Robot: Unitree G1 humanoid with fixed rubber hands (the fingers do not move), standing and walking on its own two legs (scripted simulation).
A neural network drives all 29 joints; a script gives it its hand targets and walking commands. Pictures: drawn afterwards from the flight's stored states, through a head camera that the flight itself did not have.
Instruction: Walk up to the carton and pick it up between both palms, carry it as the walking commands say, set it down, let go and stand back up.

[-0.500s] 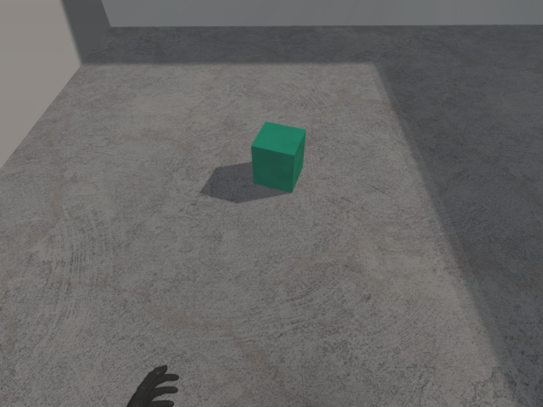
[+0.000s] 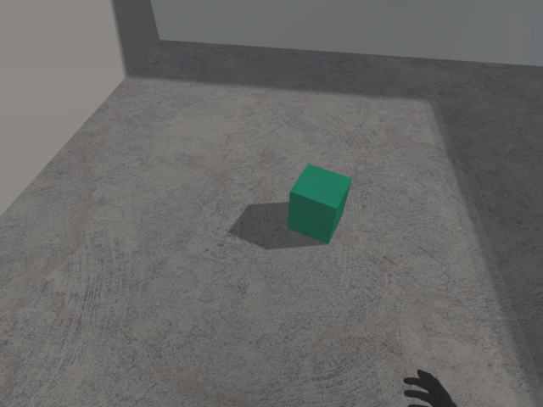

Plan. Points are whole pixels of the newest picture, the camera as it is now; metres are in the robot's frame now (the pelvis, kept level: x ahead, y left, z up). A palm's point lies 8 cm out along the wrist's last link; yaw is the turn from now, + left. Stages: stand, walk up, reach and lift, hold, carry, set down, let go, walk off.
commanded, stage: walk up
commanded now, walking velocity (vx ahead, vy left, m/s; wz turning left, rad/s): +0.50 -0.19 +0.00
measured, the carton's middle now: (318, 204) +1.09 -0.09 -0.64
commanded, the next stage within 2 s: none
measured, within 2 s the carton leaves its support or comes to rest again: neither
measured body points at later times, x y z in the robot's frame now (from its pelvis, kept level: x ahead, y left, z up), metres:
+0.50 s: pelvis +0.23 -0.05 +0.01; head +0.27 -0.04 +0.46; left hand +0.41 +0.17 -0.12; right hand +0.12 -0.29 -0.13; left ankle +0.09 +0.11 -0.73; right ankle +0.36 -0.19 -0.71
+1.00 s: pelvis +0.47 -0.04 +0.01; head +0.49 -0.05 +0.46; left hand +0.36 +0.19 -0.13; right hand +0.65 -0.26 -0.11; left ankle +0.60 +0.09 -0.70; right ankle +0.36 -0.19 -0.73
